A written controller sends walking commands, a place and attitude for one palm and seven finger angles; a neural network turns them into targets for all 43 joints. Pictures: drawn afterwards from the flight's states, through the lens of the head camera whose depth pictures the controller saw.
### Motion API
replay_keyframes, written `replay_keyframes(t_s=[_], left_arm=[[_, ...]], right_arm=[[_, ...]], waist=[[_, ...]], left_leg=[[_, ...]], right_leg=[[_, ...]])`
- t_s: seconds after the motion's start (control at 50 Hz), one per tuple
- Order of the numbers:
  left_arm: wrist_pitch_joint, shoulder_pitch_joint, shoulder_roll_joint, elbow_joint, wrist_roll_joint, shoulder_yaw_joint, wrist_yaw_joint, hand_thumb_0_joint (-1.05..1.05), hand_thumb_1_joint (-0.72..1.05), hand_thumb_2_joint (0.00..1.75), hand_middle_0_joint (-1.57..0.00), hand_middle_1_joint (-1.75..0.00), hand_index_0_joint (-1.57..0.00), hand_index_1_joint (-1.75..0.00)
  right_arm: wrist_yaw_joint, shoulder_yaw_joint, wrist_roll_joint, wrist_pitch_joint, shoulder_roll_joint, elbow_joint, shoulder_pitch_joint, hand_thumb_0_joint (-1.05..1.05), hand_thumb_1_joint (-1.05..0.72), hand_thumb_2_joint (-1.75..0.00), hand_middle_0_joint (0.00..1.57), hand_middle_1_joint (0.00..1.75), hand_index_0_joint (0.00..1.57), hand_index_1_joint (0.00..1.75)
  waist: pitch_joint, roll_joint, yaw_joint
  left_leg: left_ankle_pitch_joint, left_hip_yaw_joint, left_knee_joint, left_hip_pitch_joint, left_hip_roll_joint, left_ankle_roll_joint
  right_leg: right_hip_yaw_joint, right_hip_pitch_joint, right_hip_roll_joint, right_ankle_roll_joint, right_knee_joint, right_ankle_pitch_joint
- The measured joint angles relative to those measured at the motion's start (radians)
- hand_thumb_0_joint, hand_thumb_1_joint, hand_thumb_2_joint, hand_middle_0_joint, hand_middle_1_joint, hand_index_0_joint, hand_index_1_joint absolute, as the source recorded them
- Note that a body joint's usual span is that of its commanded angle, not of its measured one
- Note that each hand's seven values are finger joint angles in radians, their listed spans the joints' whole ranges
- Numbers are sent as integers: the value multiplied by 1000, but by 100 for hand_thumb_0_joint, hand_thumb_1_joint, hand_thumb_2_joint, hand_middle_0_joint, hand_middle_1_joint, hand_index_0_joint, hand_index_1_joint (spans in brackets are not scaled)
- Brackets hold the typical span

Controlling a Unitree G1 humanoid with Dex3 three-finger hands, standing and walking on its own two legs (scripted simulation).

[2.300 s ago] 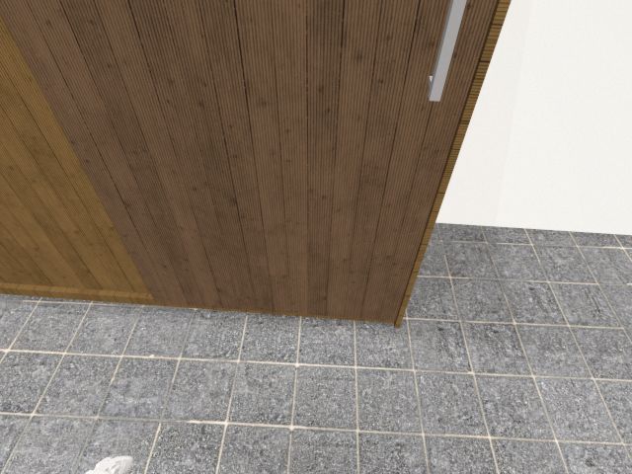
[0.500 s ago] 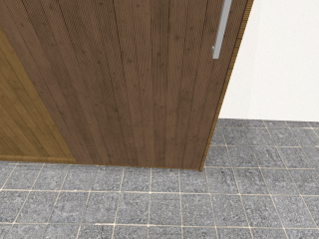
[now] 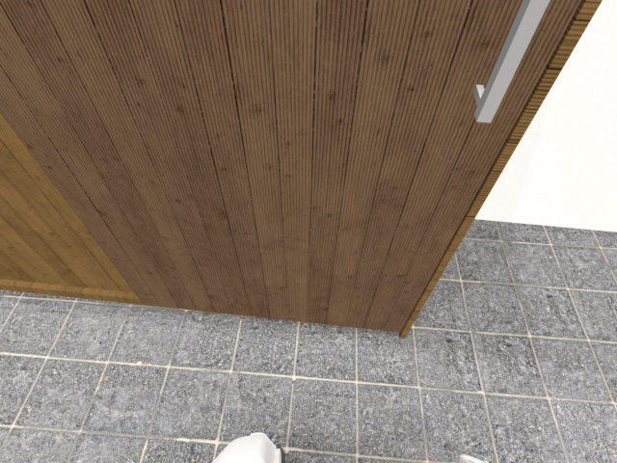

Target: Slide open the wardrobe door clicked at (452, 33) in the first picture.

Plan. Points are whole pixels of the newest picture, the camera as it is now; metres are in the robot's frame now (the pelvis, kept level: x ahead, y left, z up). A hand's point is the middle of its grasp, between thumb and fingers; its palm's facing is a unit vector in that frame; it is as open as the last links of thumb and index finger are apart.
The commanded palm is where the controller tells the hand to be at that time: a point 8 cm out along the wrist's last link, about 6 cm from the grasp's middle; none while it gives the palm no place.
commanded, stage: come to a stop and stand still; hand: right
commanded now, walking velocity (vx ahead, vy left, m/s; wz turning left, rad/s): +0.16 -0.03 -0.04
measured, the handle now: (518, 19) +0.56 -0.17 +0.28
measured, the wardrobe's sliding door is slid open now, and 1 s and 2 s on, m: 0.00 0.00 0.00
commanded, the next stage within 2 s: look again from close up in 1.58 s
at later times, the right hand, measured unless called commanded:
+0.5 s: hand out of the picture +0.08 -0.20 -0.16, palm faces +0.08 +0.97 -0.22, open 7.4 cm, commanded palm none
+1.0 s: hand out of the picture +0.05 -0.16 -0.15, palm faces +0.03 +0.97 -0.24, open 7.4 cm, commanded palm none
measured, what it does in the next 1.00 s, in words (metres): steps on the spot: right foot, then left foot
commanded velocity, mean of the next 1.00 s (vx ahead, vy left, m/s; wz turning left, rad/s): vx -0.08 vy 0.00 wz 0.00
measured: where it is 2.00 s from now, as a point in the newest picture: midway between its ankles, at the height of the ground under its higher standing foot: outside the picture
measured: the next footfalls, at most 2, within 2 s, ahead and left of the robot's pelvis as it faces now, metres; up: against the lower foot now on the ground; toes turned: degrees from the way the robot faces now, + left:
right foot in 0.28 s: +0.16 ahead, -0.13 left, +0.00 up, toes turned -7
left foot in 0.60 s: +0.08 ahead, +0.13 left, +0.00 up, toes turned +1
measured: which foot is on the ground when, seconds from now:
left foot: down 0.00-0.30, up 0.32-0.58, down 0.60-1.00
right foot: up 0.00-0.26, down 0.28-1.00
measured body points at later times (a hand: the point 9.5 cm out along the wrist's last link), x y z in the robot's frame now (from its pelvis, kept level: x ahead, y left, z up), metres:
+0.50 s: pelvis +0.06 -0.01 +0.02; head +0.09 -0.02 +0.46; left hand +0.18 +0.21 -0.12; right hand +0.08 -0.26 -0.14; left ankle +0.04 +0.11 -0.67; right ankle +0.12 -0.12 -0.72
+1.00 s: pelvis +0.00 +0.03 +0.01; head -0.01 +0.04 +0.46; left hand +0.01 +0.25 -0.15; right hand +0.05 -0.21 -0.13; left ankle +0.05 +0.13 -0.72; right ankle +0.09 -0.09 -0.71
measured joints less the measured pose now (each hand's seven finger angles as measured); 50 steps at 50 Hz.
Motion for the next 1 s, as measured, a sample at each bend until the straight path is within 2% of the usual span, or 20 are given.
replay_keyframes(t_s=[0.04, 0.06, 0.1, 0.18, 0.26, 0.28, 0.32, 0.36, 0.42, 0.46, 0.5, 0.54, 0.58, 0.6, 0.66, 0.7, 0.74, 0.78, 0.86, 1.0], left_arm=[[15, -45, 15, -14, -3, 13, -2, 1, 91, 90, -20, -30, -20, -30], [21, -71, 24, -26, 0, 20, -3, 1, 91, 90, -20, -30, -20, -30], [29, -126, 41, -59, 8, 28, -6, 1, 91, 90, -20, -30, -20, -30], [27, -225, 61, -137, 10, 30, -1, 1, 91, 90, -20, -30, -19, -30], [26, -302, 71, -191, 6, 29, 4, 1, 92, 90, -19, -30, -19, -30], [26, -315, 75, -200, 6, 31, 3, 1, 92, 90, -19, -30, -19, -30], [31, -342, 65, -212, 9, 27, 3, 1, 93, 90, -19, -30, -19, -30], [34, -368, 54, -225, 14, 18, 5, 1, 92, 90, -19, -30, -19, -30], [44, -407, 45, -243, 18, 9, 7, 1, 92, 90, -20, -30, -19, -30], [50, -430, 44, -251, 18, 10, 5, 1, 92, 90, -20, -30, -20, -30], [54, -445, 47, -256, 17, 14, 4, 1, 91, 90, -20, -30, -20, -30], [57, -450, 54, -257, 16, 20, 2, 1, 91, 90, -20, -30, -20, -30], [61, -443, 66, -257, 6, 24, -2, 1, 91, 90, -20, -30, -20, -30], [65, -435, 70, -267, 0, 26, -8, 1, 91, 90, -20, -30, -20, -30], [79, -400, 106, -294, 6, 42, -24, 1, 91, 90, -20, -30, -20, -30], [80, -364, 113, -298, 3, 45, -25, 1, 91, 90, -20, -30, -20, -30], [74, -323, 112, -299, 2, 42, -24, 1, 91, 90, -20, -30, -20, -30], [65, -293, 105, -289, 8, 34, -23, 1, 91, 90, -20, -30, -19, -30], [69, -243, 96, -263, 18, 16, -23, 1, 91, 90, -20, -30, -19, -30], [74, -198, 79, -231, 21, 4, -23, 1, 91, 90, -20, -30, -20, -30]], right_arm=[[-9, 2, 6, -8, 13, 0, -4, 1, -92, -90, 20, 30, 20, 30], [-14, 3, 6, -5, 20, 2, 1, 1, -92, -90, 20, 30, 20, 30], [-24, 8, 2, 4, 33, 13, 19, 0, -91, -90, 20, 30, 20, 30], [-44, 1, -1, 24, 31, 29, 59, -1, -95, -90, 20, 30, 20, 30], [-39, 10, 0, 54, 20, 32, 89, -1, -94, -90, 20, 30, 20, 30], [-38, 10, 1, 63, 20, 30, 97, -1, -94, -90, 20, 30, 20, 30], [-39, 8, 5, 83, 9, 30, 105, 0, -93, -90, 20, 30, 20, 30], [-42, 6, 8, 95, 0, 29, 109, 0, -92, -90, 20, 30, 20, 30], [-41, 1, 8, 99, -7, 25, 115, 0, -92, -90, 20, 30, 20, 30], [-40, -1, 8, 100, -9, 20, 122, 0, -91, -90, 20, 30, 20, 30], [-38, -1, 7, 103, -8, 18, 129, 0, -91, -90, 20, 30, 20, 30], [-36, 2, 6, 102, -5, 16, 135, 0, -91, -90, 20, 30, 20, 30], [-40, 12, 6, 91, -3, 11, 149, 0, -91, -90, 20, 30, 20, 30], [-46, 18, 2, 84, -6, 0, 165, 0, -91, -90, 20, 30, 20, 30], [-47, 35, -10, 68, 22, -4, 175, 1, -91, -90, 20, 30, 20, 30], [-49, 38, -12, 58, 30, -15, 188, 1, -91, -90, 20, 30, 20, 30], [-50, 40, -10, 58, 29, -24, 195, 1, -90, -90, 20, 30, 20, 30], [-49, 41, -4, 70, 25, -26, 181, 1, -90, -90, 20, 30, 20, 30], [-41, 45, -4, 78, 24, -32, 163, 1, -90, -90, 20, 30, 20, 30], [-31, 46, 1, 67, 16, -27, 179, 0, -90, -90, 20, 30, 20, 30]], waist=[[4, -14, -1], [-3, -17, -3], [-24, -17, -6], [-68, -9, -22], [-73, -5, -47], [-72, -6, -52], [-62, 22, -65], [-51, 38, -74], [-31, 37, -81], [-21, 31, -84], [-17, 21, -82], [-15, 6, -77], [-26, -5, -82], [-41, 2, -88], [-40, -57, -71], [-54, -59, -61], [-74, -49, -50], [-79, -34, -46], [-103, -35, -42], [-113, -18, -31]], left_leg=[[-59, 20, 26, 27, -9, 0], [-74, 25, 13, 46, -13, -2], [-74, 33, -32, 83, -20, -10], [-64, 33, -100, 131, -26, -17], [-110, 25, -53, 144, -27, -35], [-131, 24, -23, 141, -25, -42], [-194, 4, 30, 132, -7, -57], [-318, -39, 157, 95, -14, -68], [-376, -84, 329, 44, -34, -79], [-383, -96, 362, 34, -38, -86], [-385, -98, 331, 46, -34, -89], [-365, -91, 232, 84, -27, -87], [-254, -96, 61, 139, -20, -82], [-203, -117, -6, 144, -13, -70], [-194, -92, 44, 124, -40, -52], [-201, -84, 57, 128, -36, -49], [-210, -78, 75, 128, -32, -50], [-214, -77, 87, 128, -26, -51], [-204, -79, 45, 126, -40, -41], [-137, -86, -14, 105, -42, -17]], right_leg=[[21, -140, -9, -12, 313, 4], [19, -204, -16, -15, 408, 26], [6, -308, -39, -10, 466, 70], [-11, -389, -68, 20, 247, 127], [-18, -336, -62, 41, -37, 274], [-20, -318, -61, 26, -73, 308], [-35, -306, -43, -1, -63, 275], [-47, -293, -33, -13, -88, 266], [-51, -281, -31, -15, -140, 300], [-54, -281, -33, -13, -164, 320], [-57, -284, -37, -8, -178, 334], [-54, -292, -41, -1, -180, 344], [-56, -315, -46, 10, -154, 341], [-65, -347, -44, 14, -111, 313], [-5, -396, -36, 19, 33, 180], [-1, -383, -12, 13, 63, 148], [-13, -326, 3, 9, -24, 200], [-16, -315, 10, -11, -49, 279], [-14, -316, 2, -20, -89, 294], [-6, -333, 12, -2, -129, 223]])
